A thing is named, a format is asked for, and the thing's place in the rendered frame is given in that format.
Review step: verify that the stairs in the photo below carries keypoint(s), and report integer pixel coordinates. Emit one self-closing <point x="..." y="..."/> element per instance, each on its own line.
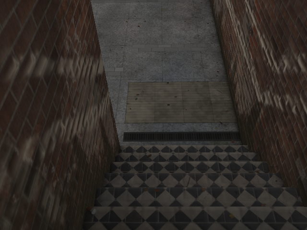
<point x="193" y="187"/>

